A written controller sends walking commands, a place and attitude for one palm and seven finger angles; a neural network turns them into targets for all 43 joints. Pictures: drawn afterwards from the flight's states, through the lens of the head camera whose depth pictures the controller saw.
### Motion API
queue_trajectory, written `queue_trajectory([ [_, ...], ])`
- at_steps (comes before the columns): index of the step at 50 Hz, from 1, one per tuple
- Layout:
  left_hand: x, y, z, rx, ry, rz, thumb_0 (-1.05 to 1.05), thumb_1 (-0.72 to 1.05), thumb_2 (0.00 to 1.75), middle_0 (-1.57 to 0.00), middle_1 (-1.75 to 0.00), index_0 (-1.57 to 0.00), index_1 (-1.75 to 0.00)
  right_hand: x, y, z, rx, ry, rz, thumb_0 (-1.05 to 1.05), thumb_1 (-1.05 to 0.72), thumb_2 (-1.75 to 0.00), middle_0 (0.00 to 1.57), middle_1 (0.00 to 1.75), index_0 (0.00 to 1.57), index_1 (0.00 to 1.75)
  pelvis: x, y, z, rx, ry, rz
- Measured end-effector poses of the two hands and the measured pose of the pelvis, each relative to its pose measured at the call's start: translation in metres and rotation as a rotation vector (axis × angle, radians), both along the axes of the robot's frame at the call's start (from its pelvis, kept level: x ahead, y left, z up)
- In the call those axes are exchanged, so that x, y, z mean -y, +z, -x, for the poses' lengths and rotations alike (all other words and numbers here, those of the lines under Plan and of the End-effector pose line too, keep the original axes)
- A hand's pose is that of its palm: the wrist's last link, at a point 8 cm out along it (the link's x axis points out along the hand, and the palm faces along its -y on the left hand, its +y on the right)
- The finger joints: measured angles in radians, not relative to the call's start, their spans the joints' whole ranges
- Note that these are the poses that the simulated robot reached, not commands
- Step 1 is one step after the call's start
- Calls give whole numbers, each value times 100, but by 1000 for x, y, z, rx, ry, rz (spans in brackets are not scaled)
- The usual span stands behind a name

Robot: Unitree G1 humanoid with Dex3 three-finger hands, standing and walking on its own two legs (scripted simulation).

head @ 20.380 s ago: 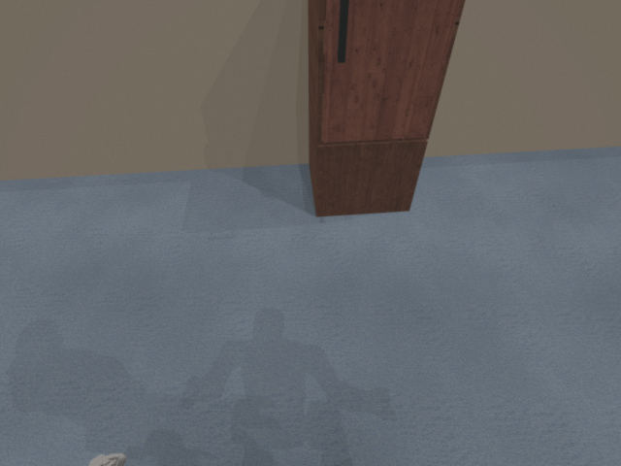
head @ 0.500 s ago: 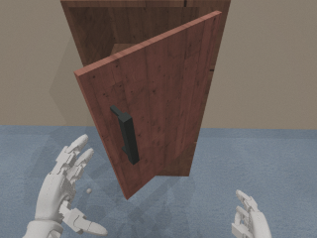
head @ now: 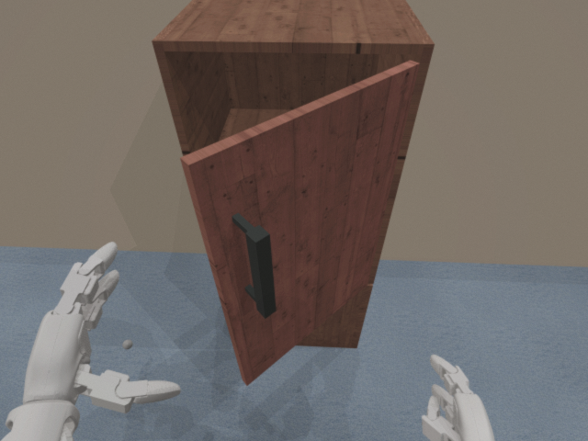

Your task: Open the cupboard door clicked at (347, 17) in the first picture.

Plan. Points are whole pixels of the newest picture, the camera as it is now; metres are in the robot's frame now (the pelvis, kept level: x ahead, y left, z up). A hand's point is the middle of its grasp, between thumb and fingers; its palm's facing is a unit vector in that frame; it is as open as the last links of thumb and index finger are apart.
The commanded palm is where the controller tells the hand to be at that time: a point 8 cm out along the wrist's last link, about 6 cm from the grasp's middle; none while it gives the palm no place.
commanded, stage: draw the hand back to the body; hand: left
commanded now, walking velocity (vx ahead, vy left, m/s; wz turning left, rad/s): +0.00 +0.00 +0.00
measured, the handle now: (254, 268) +0.32 +0.10 +0.08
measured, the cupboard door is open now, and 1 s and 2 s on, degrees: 44 44 44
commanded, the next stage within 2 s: step back with the hand held close in 0.92 s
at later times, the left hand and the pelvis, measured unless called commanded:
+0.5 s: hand (83, 295) +0.21 +0.25 +0.17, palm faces +0.43 -0.82 -0.39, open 9.6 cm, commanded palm +0.16 +0.29 +0.19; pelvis +0.01 +0.00 +0.02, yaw -2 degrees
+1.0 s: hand (84, 291) +0.21 +0.25 +0.17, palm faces +0.44 -0.81 -0.39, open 7.4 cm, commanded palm +0.16 +0.28 +0.19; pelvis +0.01 -0.01 +0.02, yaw -2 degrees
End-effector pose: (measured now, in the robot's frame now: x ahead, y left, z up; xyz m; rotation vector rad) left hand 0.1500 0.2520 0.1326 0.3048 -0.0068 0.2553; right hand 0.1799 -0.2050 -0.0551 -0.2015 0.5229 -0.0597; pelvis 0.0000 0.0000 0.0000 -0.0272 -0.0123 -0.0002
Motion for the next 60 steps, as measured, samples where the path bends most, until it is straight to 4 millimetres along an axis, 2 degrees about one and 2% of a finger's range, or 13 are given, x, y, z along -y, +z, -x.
queue_trajectory([
  [11,-16,23,-7,29,89,-92,-1,4,54,-17,-30,-17,-30,6,1,5,-82,-10,18,1,-90,-90,21,30,21,30,0,16,-6,51,-15,-14],
  [28,-36,58,-17,136,171,-165,1,63,79,-20,-30,-20,-30,20,6,-12,-97,-21,20,1,-90,-90,21,30,21,30,7,23,-15,74,-26,-17],
  [33,-38,59,-18,141,189,-159,1,77,85,-20,-30,-20,-30,21,6,-13,-105,-21,13,1,-90,-90,21,30,21,30,9,24,-15,75,-27,-17],
  [41,-30,52,-19,112,169,-143,1,87,89,-21,-30,-20,-30,25,3,-9,-121,-27,14,1,-90,-90,21,30,21,30,12,25,-14,75,-28,-18],
  [53,-29,57,-17,128,169,-153,1,89,90,-21,-30,-21,-30,29,2,-4,-124,-35,12,1,-90,-90,21,30,21,30,13,25,-12,80,-30,-17],
  [57,-32,67,-18,159,148,-207,1,89,90,-21,-30,-21,-30,30,5,-2,-132,-49,12,1,-90,-90,21,30,21,30,12,25,-9,45,-30,-9],
  [60,-34,68,-18,142,118,-238,1,89,90,-21,-30,-21,-30,34,6,2,-143,-77,18,1,-90,-90,21,30,21,30,9,24,-4,20,-38,-9],
])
